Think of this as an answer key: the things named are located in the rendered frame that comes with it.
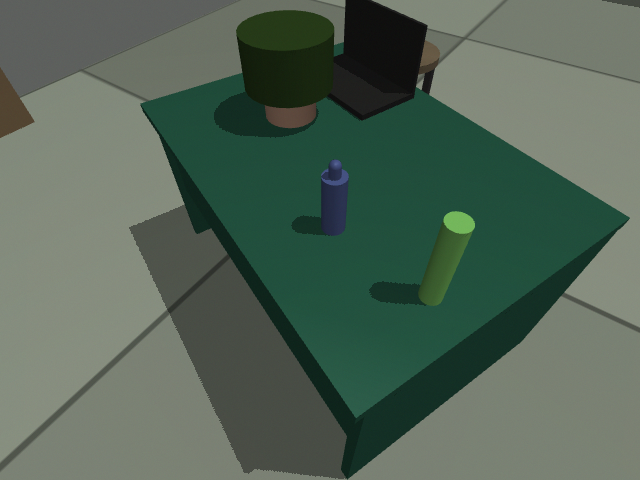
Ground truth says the desk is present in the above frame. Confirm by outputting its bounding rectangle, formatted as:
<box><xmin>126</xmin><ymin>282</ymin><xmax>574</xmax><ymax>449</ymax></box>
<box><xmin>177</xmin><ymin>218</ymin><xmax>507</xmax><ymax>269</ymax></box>
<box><xmin>140</xmin><ymin>42</ymin><xmax>630</xmax><ymax>479</ymax></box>

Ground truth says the potted plant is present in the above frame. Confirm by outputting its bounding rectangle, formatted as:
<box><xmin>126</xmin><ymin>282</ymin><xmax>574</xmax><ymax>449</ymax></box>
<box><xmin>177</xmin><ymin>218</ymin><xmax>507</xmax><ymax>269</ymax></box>
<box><xmin>236</xmin><ymin>10</ymin><xmax>334</xmax><ymax>128</ymax></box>

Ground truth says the stool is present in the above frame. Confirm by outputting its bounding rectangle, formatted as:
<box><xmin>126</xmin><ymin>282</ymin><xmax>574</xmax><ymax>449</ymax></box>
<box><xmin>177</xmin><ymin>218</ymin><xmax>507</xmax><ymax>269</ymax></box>
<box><xmin>418</xmin><ymin>40</ymin><xmax>440</xmax><ymax>95</ymax></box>

